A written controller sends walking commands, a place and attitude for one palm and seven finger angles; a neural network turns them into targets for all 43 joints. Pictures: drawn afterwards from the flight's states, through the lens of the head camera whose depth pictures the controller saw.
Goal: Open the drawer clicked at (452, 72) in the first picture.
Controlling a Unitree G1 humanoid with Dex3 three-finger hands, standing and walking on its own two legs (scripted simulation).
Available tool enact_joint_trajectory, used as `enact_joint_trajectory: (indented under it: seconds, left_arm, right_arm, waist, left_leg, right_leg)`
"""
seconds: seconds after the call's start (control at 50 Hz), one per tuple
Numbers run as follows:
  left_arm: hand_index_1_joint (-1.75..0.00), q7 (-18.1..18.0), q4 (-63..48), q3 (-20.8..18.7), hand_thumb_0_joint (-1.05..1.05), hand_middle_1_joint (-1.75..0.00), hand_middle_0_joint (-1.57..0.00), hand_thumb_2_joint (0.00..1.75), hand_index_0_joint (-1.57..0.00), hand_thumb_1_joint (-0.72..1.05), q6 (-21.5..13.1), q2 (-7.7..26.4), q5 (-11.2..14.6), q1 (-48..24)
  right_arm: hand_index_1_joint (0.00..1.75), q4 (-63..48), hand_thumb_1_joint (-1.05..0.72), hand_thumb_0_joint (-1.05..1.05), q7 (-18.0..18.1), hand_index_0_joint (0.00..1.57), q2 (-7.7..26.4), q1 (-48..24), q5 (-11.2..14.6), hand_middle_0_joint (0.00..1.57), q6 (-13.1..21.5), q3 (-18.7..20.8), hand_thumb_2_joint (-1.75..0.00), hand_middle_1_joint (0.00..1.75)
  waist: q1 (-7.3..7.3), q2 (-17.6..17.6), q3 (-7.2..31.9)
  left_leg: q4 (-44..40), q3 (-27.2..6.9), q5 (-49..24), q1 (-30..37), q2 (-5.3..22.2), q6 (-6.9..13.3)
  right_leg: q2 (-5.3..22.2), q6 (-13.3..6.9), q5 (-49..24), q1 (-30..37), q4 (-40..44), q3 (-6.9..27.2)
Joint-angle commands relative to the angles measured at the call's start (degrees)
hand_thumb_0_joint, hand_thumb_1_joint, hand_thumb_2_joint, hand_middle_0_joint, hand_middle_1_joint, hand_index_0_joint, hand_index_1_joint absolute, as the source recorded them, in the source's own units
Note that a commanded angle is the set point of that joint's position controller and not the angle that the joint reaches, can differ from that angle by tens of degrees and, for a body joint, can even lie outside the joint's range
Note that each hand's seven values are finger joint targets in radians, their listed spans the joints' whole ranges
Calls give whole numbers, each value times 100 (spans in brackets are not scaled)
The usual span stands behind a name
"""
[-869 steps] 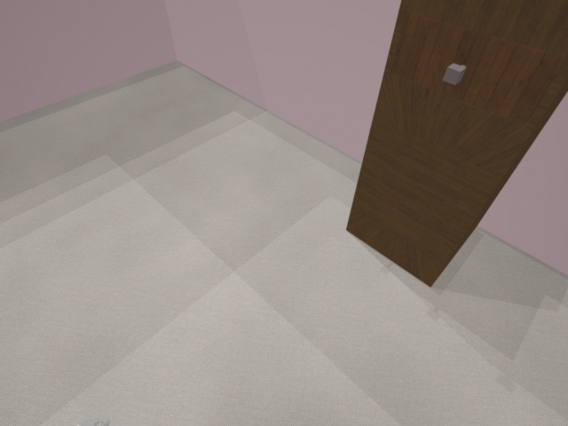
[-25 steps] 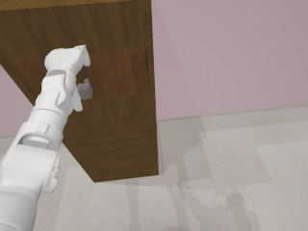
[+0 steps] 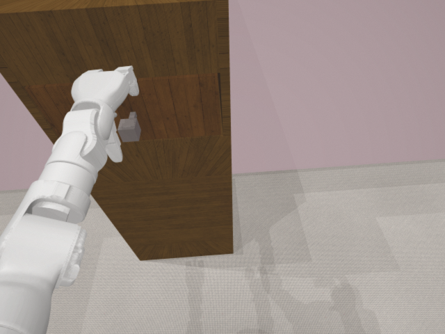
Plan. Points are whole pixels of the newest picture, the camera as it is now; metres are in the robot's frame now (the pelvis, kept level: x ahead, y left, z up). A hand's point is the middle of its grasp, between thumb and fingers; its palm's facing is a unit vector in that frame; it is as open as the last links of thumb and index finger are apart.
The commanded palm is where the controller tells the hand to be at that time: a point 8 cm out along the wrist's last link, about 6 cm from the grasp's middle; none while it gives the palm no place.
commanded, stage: re-aim the fingers above the handle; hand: left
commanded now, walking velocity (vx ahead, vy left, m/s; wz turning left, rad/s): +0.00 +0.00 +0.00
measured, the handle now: (131, 124) +0.52 +0.20 +0.09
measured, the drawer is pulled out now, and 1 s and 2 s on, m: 0.00 0.00 0.00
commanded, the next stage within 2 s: lower the fingers behind the handle in 0.10 s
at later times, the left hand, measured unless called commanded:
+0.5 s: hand (120, 124) +0.47 +0.19 +0.14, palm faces -0.01 -0.04 -1.00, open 13.8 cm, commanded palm +0.46 +0.20 +0.20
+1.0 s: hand (128, 134) +0.48 +0.19 +0.11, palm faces +0.00 -0.04 -1.00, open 13.8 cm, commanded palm +0.46 +0.20 +0.16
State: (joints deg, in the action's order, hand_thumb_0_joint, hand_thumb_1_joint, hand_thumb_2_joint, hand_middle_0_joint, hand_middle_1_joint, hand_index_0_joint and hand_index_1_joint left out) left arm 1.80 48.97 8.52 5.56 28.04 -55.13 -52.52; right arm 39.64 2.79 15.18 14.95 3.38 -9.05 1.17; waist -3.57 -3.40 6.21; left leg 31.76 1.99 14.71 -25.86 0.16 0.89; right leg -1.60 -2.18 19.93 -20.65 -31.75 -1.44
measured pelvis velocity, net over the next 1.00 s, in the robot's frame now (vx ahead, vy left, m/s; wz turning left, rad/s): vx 0.00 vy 0.00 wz -0.02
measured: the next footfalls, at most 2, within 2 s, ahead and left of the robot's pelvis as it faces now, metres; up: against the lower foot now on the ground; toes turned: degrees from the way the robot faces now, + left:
none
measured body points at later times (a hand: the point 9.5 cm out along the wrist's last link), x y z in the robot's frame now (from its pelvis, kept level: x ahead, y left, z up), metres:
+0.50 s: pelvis +0.00 +0.01 +0.00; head +0.03 -0.01 +0.45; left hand +0.47 +0.19 +0.19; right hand +0.07 -0.26 -0.14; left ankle +0.01 +0.11 -0.73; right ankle -0.05 -0.09 -0.73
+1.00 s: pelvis +0.00 +0.00 -0.01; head +0.04 -0.01 +0.44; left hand +0.47 +0.19 +0.16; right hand +0.03 -0.27 -0.14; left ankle +0.01 +0.11 -0.73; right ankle -0.05 -0.09 -0.73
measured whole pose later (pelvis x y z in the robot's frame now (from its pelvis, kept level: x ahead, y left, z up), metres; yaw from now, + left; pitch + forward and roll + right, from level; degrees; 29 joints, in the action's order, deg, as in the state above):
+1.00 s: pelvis +0.00 +0.00 -0.01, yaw -1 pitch +12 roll +0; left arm -6.4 52.6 5.9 2.7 25.8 -58.0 -48.9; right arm 40.3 2.4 14.9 18.6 2.2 -8.6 2.4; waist -5.0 -3.0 7.2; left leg 35.0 2.8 15.8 -30.7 0.7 1.1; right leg -2.0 -2.0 20.7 -25.8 -34.9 -0.7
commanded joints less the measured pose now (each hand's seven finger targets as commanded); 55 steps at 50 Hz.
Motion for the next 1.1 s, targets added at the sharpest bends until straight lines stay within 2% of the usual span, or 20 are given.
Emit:
enact_joint_trajectory:
  seconds: [0.0, 0.04, 0.1, 0.18, 0.2, 0.24, 0.3, 0.34, 0.36, 0.4, 0.44, 0.5, 0.54, 0.62, 0.66, 0.74, 0.92, 0.98, 1.02, 1.08]
  left_arm:
    - [-120, -101, -1131, -623, 0, -120, -30, 30, -30, -50, -168, 1515, 1, -2855]
    - [-120, -132, -958, -665, 0, -120, -30, 30, -30, -50, -195, 1590, -51, -2846]
    - [-120, -209, -1303, -709, 0, -120, -30, 30, -30, -50, -312, 1584, -59, -2943]
    - [-120, -314, -1401, -600, 0, -120, -30, 30, -30, -50, -239, 1352, -42, -2891]
    - [-120, -308, -1339, -688, 0, -120, -30, 30, -30, -50, -216, 1406, -17, -2737]
    - [-120, -320, -1099, -695, 0, -120, -30, 30, -30, -50, -118, 1431, -43, -2519]
    - [-120, -292, -1233, -391, 0, -120, -30, 30, -30, -50, -97, 1066, -59, -2597]
    - [-120, -334, -1276, -581, 0, -120, -30, 30, -30, -50, -130, 1318, -101, -2698]
    - [-120, -345, -1411, -430, 0, -120, -30, 30, -30, -50, -175, 1144, -80, -2836]
    - [-120, -385, -1560, -577, 0, -120, -30, 30, -30, -50, -284, 1268, -72, -2749]
    - [-120, -490, -1414, -449, 0, -120, -30, 30, -30, -50, -281, 1075, -94, -2842]
    - [-120, -658, -1314, -711, 0, -120, -30, 30, -30, -50, -259, 1329, -136, -2742]
    - [-120, -776, -1118, -481, 0, -120, -30, 30, -30, -50, -163, 1030, -203, -2868]
    - [-120, -860, -802, -686, 0, -120, -30, 30, -30, -50, -11, 1283, -239, -2699]
    - [-120, -828, -726, -410, 0, -120, -30, 30, -30, -50, 22, 968, -268, -2770]
    - [-120, -773, -784, -437, 0, -120, -30, 30, -30, -50, -113, 1070, -272, -2916]
    - [-120, -1066, -741, -806, 0, -120, -30, 30, -30, -50, -276, 1312, -331, -2378]
    - [-120, -1152, -723, -641, 0, -120, -30, 30, -30, -50, -195, 1150, -351, -2518]
    - [-120, -1179, -800, -757, 0, -120, -30, 30, -30, -50, -206, 1250, -360, -2411]
    - [-120, -1193, -939, -572, 0, -120, -30, 30, -30, -50, -220, 1000, -335, -2479]
  right_arm:
    - [30, -626, -90, 0, 70, 20, 803, 61, -14, 20, 184, 253, -90, 30]
    - [30, -585, -90, 0, 80, 20, 795, 79, -2, 20, 167, 237, -90, 30]
    - [30, -635, -90, 0, 47, 20, 776, 108, -37, 20, 186, 268, -90, 30]
    - [30, -623, -90, 0, -8, 20, 756, 125, -41, 20, 177, 317, -90, 30]
    - [30, -620, -90, 0, -12, 20, 772, 145, -47, 20, 173, 327, -90, 30]
    - [30, -590, -90, 0, -11, 20, 794, 107, -25, 20, 136, 295, -90, 30]
    - [30, -613, -90, 0, -26, 20, 789, 97, -13, 20, 129, 313, -90, 30]
    - [30, -573, -90, 0, -14, 20, 796, 132, -20, 20, 121, 335, -90, 30]
    - [30, -594, -90, 0, -12, 20, 776, 139, -35, 20, 140, 335, -90, 30]
    - [30, -613, -90, 0, -9, 20, 777, 172, -55, 20, 147, 351, -90, 30]
    - [30, -567, -90, 0, -18, 20, 746, 184, -49, 20, 159, 345, -90, 30]
    - [30, -552, -90, 0, -22, 20, 780, 207, -77, 20, 182, 353, -90, 30]
    - [30, -501, -90, 0, -44, 20, 740, 246, -74, 20, 196, 356, -90, 30]
    - [30, -508, -90, 0, -29, 20, 788, 275, -80, 20, 202, 345, -90, 30]
    - [30, -511, -90, 0, -17, 20, 765, 291, -70, 20, 200, 347, -90, 30]
    - [30, -505, -90, 0, 18, 20, 788, 381, -86, 20, 207, 357, -90, 30]
    - [30, -498, -90, 0, -10, 20, 783, 510, -123, 20, 226, 399, -90, 30]
    - [30, -468, -90, 0, -27, 20, 784, 521, -111, 20, 242, 407, -90, 30]
    - [30, -471, -90, 0, -27, 20, 789, 544, -118, 20, 244, 439, -90, 30]
    - [30, -463, -90, 0, -35, 20, 771, 556, -126, 20, 261, 458, -90, 30]
  waist:
    - [-5, 430, 1986]
    - [-30, 436, 1823]
    - [47, 221, 2194]
    - [28, 123, 2176]
    - [29, 383, 2235]
    - [40, 429, 1970]
    - [-30, 364, 1923]
    - [-24, 238, 1957]
    - [-51, 190, 2028]
    - [9, 184, 2229]
    - [-76, 120, 1982]
    - [2, 186, 2157]
    - [-84, 125, 2020]
    - [-57, 321, 2131]
    - [-131, 316, 1986]
    - [-213, 224, 2021]
    - [-56, 293, 2239]
    - [-135, 132, 2033]
    - [-105, 159, 2251]
    - [-162, 74, 2215]
  left_leg:
    - [28, -4, -2020, 1379, -176, 278]
    - [31, 1, -1940, 1252, -165, 262]
    - [78, 6, -2188, 1418, -162, 255]
    - [125, -15, -2392, 1602, -130, 245]
    - [145, -10, -2482, 1549, -130, 261]
    - [96, 11, -2262, 1372, -136, 252]
    - [91, -7, -2287, 1466, -123, 245]
    - [99, -42, -2164, 1498, -120, 242]
    - [122, -33, -2214, 1566, -136, 257]
    - [156, -61, -2416, 1631, -128, 251]
    - [149, -91, -2246, 1585, -110, 231]
    - [175, -86, -2281, 1522, -106, 222]
    - [182, -97, -2139, 1488, -91, 209]
    - [167, -44, -1937, 1303, -101, 230]
    - [171, -46, -1910, 1272, -101, 222]
    - [196, -47, -1800, 1285, -100, 239]
    - [288, -3, -2049, 1082, -110, 232]
    - [278, 10, -1877, 1045, -100, 216]
    - [307, 21, -1992, 1102, -110, 237]
    - [337, 12, -1995, 1201, -120, 241]
  right_leg:
    - [28, 83, -2749, 546, 346, 219]
    - [25, 97, -2702, 423, 303, 200]
    - [13, 60, -2772, 535, 253, 216]
    - [-33, 58, -2788, 344, 206, 162]
    - [-24, 62, -2936, 487, 231, 164]
    - [-21, 77, -2875, 412, 229, 152]
    - [-34, 55, -2704, 271, 268, 134]
    - [-56, 49, -2539, 185, 235, 146]
    - [-51, 51, -2576, 160, 237, 158]
    - [-62, 26, -2657, 272, 199, 158]
    - [-83, 33, -2406, -13, 177, 103]
    - [-88, 13, -2396, 95, 138, 111]
    - [-102, 20, -2220, -145, 114, 72]
    - [-79, 48, -2233, 47, 137, 122]
    - [-83, 52, -2209, -89, 134, 106]
    - [-76, 61, -2157, -148, 148, 143]
    - [-94, 49, -2500, 67, 20, 158]
    - [-107, 48, -2301, -142, 43, 140]
    - [-108, 53, -2452, 5, 30, 173]
    - [-123, 51, -2419, -128, 36, 158]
